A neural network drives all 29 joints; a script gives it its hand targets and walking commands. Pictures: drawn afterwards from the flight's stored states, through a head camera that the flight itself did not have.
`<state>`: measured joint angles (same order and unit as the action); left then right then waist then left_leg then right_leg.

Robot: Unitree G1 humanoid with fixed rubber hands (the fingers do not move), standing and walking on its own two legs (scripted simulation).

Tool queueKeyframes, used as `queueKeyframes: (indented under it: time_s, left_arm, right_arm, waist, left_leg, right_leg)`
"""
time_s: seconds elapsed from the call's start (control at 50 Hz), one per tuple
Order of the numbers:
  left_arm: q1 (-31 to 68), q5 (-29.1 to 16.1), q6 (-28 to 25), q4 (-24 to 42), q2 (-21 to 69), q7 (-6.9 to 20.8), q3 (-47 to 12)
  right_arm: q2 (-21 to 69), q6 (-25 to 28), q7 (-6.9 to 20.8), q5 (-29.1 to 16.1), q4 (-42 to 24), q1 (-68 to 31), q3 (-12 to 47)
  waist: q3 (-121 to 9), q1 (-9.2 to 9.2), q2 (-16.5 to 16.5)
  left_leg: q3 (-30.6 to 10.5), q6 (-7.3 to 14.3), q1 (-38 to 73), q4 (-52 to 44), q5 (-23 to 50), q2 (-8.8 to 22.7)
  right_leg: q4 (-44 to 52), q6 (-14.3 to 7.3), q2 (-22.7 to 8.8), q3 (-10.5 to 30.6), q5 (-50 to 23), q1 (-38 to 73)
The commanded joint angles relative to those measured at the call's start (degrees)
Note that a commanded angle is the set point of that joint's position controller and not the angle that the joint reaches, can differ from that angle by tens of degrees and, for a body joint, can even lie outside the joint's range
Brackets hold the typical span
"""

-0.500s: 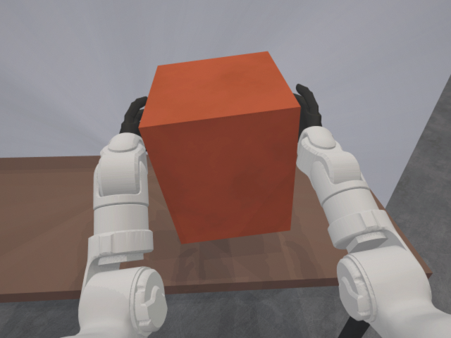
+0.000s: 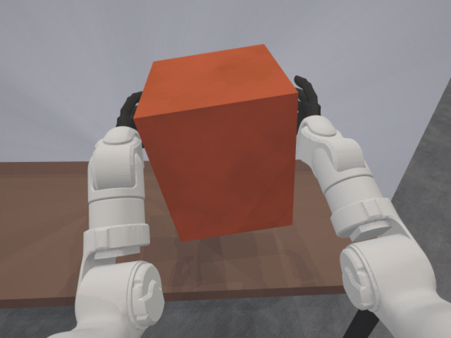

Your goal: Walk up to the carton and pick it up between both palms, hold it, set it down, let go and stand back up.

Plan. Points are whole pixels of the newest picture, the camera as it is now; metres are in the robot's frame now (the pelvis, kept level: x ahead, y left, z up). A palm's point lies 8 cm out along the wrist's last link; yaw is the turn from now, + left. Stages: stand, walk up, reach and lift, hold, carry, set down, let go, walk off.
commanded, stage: hold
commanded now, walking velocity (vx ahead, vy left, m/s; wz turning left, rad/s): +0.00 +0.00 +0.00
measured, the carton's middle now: (222, 142) +0.39 -0.01 +0.24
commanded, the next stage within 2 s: none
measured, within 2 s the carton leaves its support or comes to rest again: neither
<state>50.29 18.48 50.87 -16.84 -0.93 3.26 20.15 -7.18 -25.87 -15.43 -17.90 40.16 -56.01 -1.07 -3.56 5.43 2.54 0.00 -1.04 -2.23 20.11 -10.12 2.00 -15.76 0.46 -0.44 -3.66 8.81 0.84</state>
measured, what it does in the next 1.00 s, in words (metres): stands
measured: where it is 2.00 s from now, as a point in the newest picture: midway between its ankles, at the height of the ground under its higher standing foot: outside the picture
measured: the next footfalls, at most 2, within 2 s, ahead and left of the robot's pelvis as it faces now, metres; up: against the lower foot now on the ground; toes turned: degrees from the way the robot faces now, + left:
none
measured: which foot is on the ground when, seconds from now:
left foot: down 0.00-1.00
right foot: down 0.00-1.00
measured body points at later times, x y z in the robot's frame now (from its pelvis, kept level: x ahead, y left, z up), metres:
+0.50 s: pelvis +0.01 -0.01 +0.00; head -0.08 +0.01 +0.44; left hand +0.39 +0.14 +0.27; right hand +0.38 -0.15 +0.29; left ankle +0.02 +0.13 -0.75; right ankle +0.01 -0.12 -0.75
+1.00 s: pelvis +0.01 -0.01 +0.00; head -0.08 +0.02 +0.44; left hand +0.39 +0.15 +0.28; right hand +0.38 -0.15 +0.30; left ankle +0.02 +0.13 -0.75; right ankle +0.01 -0.12 -0.75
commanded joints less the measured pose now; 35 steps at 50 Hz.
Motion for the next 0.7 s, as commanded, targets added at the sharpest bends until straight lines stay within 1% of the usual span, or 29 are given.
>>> queueKeyframes:
  time_s: [0.0,0.02,0.04,0.06,0.14,0.16,0.18,0.2,0.24,0.26,0.28,0.3,0.32,0.34,0.36,0.38,0.4,0.42,0.44,0.46,0.5,0.52,0.54,0.56,0.58,0.6,0.64,0.66,0.68]
  left_arm:
    - [43.0,-10.0,-5.9,5.5,33.2,6.7,-24.1]
    - [42.3,-10.1,-5.4,5.8,33.5,6.8,-23.8]
    - [42.1,-9.7,-5.7,5.0,32.1,6.8,-22.6]
    - [41.5,-10.9,-5.9,6.3,31.7,6.9,-23.3]
    - [39.8,-10.4,-5.4,4.5,31.9,7.7,-22.4]
    - [40.1,-9.6,-5.2,2.7,31.4,8.2,-20.9]
    - [39.0,-10.4,-5.2,5.4,31.4,8.3,-21.3]
    - [39.0,-9.3,-4.9,6.5,30.0,8.4,-20.8]
    - [41.1,-9.5,-5.0,8.3,30.1,8.3,-21.7]
    - [39.9,-9.3,-4.7,6.5,30.7,8.5,-20.9]
    - [42.1,-9.9,-5.4,9.7,28.7,8.5,-20.8]
    - [41.8,-10.4,-5.4,11.4,29.6,8.3,-23.0]
    - [42.3,-10.4,-5.2,12.7,30.7,8.1,-23.3]
    - [41.9,-12.1,-5.3,14.1,31.6,7.8,-25.4]
    - [39.7,-11.4,-5.0,11.8,31.3,7.8,-24.7]
    - [40.2,-10.3,-4.9,11.0,29.3,8.0,-23.8]
    - [38.9,-9.6,-4.3,9.3,29.6,8.3,-23.1]
    - [38.4,-8.5,-3.9,7.7,29.1,8.6,-21.9]
    - [38.2,-9.3,-3.5,8.9,28.9,8.8,-22.9]
    - [41.5,-8.9,-3.7,9.8,28.7,8.6,-22.3]
    - [42.2,-9.3,-3.8,6.2,29.9,8.3,-22.2]
    - [43.0,-9.2,-4.0,6.8,30.5,8.4,-22.4]
    - [43.6,-8.8,-3.9,6.1,30.3,8.4,-21.7]
    - [43.5,-9.3,-4.0,5.3,31.3,8.4,-22.5]
    - [44.1,-9.5,-4.4,4.8,30.2,8.4,-21.3]
    - [43.9,-8.8,-4.5,3.7,29.7,8.4,-19.9]
    - [43.3,-10.0,-5.1,4.4,29.1,8.4,-20.5]
    - [43.0,-10.3,-5.0,4.4,30.5,8.6,-21.5]
    - [41.8,-9.5,-4.6,1.4,29.1,8.7,-19.8]
  right_arm:
    - [34.9,-0.6,8.3,-6.4,-13.6,-45.0,15.2]
    - [33.6,-0.9,8.1,-6.8,-12.8,-42.8,14.6]
    - [34.6,-1.2,8.3,-6.7,-13.2,-44.1,15.0]
    - [35.0,-1.1,8.2,-7.7,-15.9,-44.6,17.0]
    - [35.4,-1.9,7.0,-7.8,-13.3,-42.5,17.3]
    - [35.7,-1.9,6.7,-7.7,-15.5,-44.9,17.4]
    - [36.3,-1.8,6.3,-8.6,-18.2,-44.7,19.0]
    - [35.7,-2.3,6.0,-10.0,-16.9,-44.4,18.1]
    - [37.4,-2.3,5.6,-10.6,-18.6,-44.8,19.6]
    - [35.9,-2.4,5.5,-10.4,-19.0,-45.0,19.0]
    - [37.6,-2.9,5.1,-10.4,-19.1,-43.4,20.1]
    - [37.7,-2.9,4.9,-11.0,-20.7,-43.8,20.1]
    - [36.9,-2.9,5.0,-11.2,-20.5,-43.8,19.6]
    - [37.7,-2.3,5.0,-11.8,-23.0,-43.8,20.2]
    - [37.0,-2.7,4.7,-11.8,-23.4,-43.9,20.3]
    - [36.5,-3.4,4.5,-11.6,-20.5,-43.1,19.2]
    - [35.6,-3.4,4.3,-10.8,-21.6,-42.4,18.9]
    - [36.1,-4.1,4.3,-10.9,-20.0,-43.3,19.6]
    - [36.1,-4.1,4.3,-11.1,-21.5,-42.7,18.8]
    - [36.1,-4.7,4.8,-10.9,-19.4,-43.2,18.1]
    - [37.0,-4.0,5.4,-9.6,-20.9,-47.2,18.8]
    - [36.2,-4.3,5.8,-8.6,-17.1,-45.2,16.3]
    - [35.5,-4.3,6.1,-8.6,-16.4,-44.6,15.7]
    - [35.9,-3.9,6.3,-8.9,-16.8,-46.1,15.5]
    - [36.9,-3.9,6.3,-8.5,-17.1,-46.9,16.0]
    - [37.0,-4.3,6.4,-8.0,-15.4,-46.4,15.5]
    - [37.2,-4.0,6.1,-8.3,-16.8,-45.9,16.4]
    - [36.6,-3.5,6.0,-8.9,-17.3,-46.7,16.5]
    - [35.8,-3.3,5.8,-8.8,-17.5,-47.8,16.2]
  waist:
    - [-17.9,0.25,-6.1]
    - [-17.7,1.97,-6.9]
    - [-17.0,0.43,-5.3]
    - [-20.2,0.0,-3.3]
    - [-17.4,1.55,-3.4]
    - [-16.7,0.3,-1.2]
    - [-20.1,0.63,-0.9]
    - [-18.5,-0.23,-3.3]
    - [-19.8,0.03,-2.3]
    - [-18.9,0.04,-2.4]
    - [-20.4,-0.2,-1.0]
    - [-21.7,0.36,-2.8]
    - [-21.9,-0.09,-4.5]
    - [-24.2,1.22,-5.3]
    - [-22.2,1.22,-5.3]
    - [-19.9,0.97,-4.5]
    - [-18.6,1.89,-4.4]
    - [-16.2,0.67,-3.4]
    - [-16.8,0.91,-4.3]
    - [-18.2,0.7,-4.3]
    - [-17.9,-0.85,-4.4]
    - [-15.9,0.86,-5.6]
    - [-16.5,0.59,-5.2]
    - [-16.1,-0.12,-7.0]
    - [-18.1,0.11,-3.5]
    - [-16.8,-0.37,-3.1]
    - [-20.5,0.02,-2.5]
    - [-20.5,-0.29,-4.2]
    - [-19.6,0.68,-2.5]
  left_leg:
    - [1.8,-0.7,0.0,-3.8,7.7,-4.4]
    - [1.8,-0.9,1.4,-3.4,9.8,-4.1]
    - [1.9,-1.0,1.5,-3.2,11.0,-4.5]
    - [1.7,-1.0,2.0,-2.4,13.6,-4.5]
    - [2.1,-1.4,2.6,-1.6,15.9,-5.1]
    - [2.2,-0.4,2.2,-1.7,15.0,-5.0]
    - [2.3,-0.5,3.9,-1.6,16.8,-5.3]
    - [2.1,-1.1,3.6,-0.9,17.6,-5.7]
    - [2.6,-0.9,5.3,-0.5,18.8,-5.8]
    - [2.1,-1.1,4.5,-0.5,18.8,-5.5]
    - [2.5,-0.7,5.1,-0.7,18.1,-6.0]
    - [1.9,-1.1,6.3,-0.2,20.7,-6.0]
    - [2.1,-1.9,6.5,0.2,21.2,-5.9]
    - [2.2,-2.4,7.1,1.0,22.4,-5.8]
    - [2.0,-2.3,7.7,1.2,23.4,-5.9]
    - [1.7,-1.9,6.1,1.0,21.8,-5.6]
    - [2.0,-1.9,5.7,0.1,19.3,-5.8]
    - [1.8,-0.9,4.2,-0.8,16.5,-5.7]
    - [2.5,-1.4,3.9,-0.8,15.2,-5.9]
    - [2.1,-0.9,4.4,-1.7,13.4,-5.6]
    - [2.9,-0.9,1.6,-2.3,10.8,-5.5]
    - [2.4,-1.1,0.8,-3.0,8.8,-5.0]
    - [2.1,-0.6,0.5,-3.3,8.1,-5.0]
    - [2.2,-0.7,-1.0,-3.7,7.4,-4.8]
    - [2.4,-0.5,0.3,-3.5,8.0,-5.0]
    - [2.2,-0.2,0.9,-3.7,8.6,-5.0]
    - [2.4,-0.3,2.4,-2.6,11.5,-5.6]
    - [2.2,-0.9,1.9,-2.0,14.3,-5.9]
    - [2.2,-0.3,2.7,-2.0,13.5,-5.8]
  right_leg:
    - [1.0,2.0,5.5,-0.8,-2.6,4.4]
    - [0.2,2.0,5.5,-0.9,-4.8,3.6]
    - [0.9,2.0,5.8,-0.9,-4.9,4.5]
    - [0.4,2.1,6.2,-0.5,-7.6,6.6]
    - [0.7,2.5,5.9,0.1,-9.8,7.4]
    - [1.0,2.4,6.2,-0.2,-9.4,6.5]
    - [0.8,3.0,6.2,-0.3,-13.0,8.3]
    - [0.6,3.2,5.6,0.3,-13.9,7.6]
    - [0.6,3.6,6.0,0.3,-15.2,6.7]
    - [0.9,3.1,6.1,-0.1,-13.2,7.1]
    - [0.4,4.0,5.7,0.3,-15.6,7.8]
    - [-0.1,3.8,5.8,-0.1,-17.6,7.1]
    - [0.2,3.5,5.8,0.2,-15.7,6.6]
    - [0.0,3.3,6.0,-0.2,-17.0,7.2]
    - [0.1,3.6,5.9,0.4,-18.1,6.6]
    - [0.4,3.6,5.9,0.5,-17.5,6.1]
    - [0.3,3.7,5.6,0.3,-16.8,5.5]
    - [0.4,3.8,5.5,0.3,-13.8,5.3]
    - [0.8,4.0,5.3,0.5,-13.2,5.9]
    - [0.9,3.6,5.0,0.7,-9.7,4.0]
    - [1.5,3.4,5.6,0.4,-5.9,4.4]
    - [1.4,2.5,5.3,0.2,-4.1,3.5]
    - [1.0,2.7,5.2,0.2,-4.0,3.9]
    - [0.1,2.9,5.4,-0.2,-4.2,4.0]
    - [0.5,3.1,5.7,-0.1,-4.6,4.8]
    - [1.0,3.2,5.3,0.2,-5.2,4.2]
    - [0.6,3.2,5.1,0.7,-8.4,4.5]
    - [0.6,3.3,5.4,0.6,-10.7,5.5]
    - [0.8,3.3,5.7,0.0,-9.8,5.0]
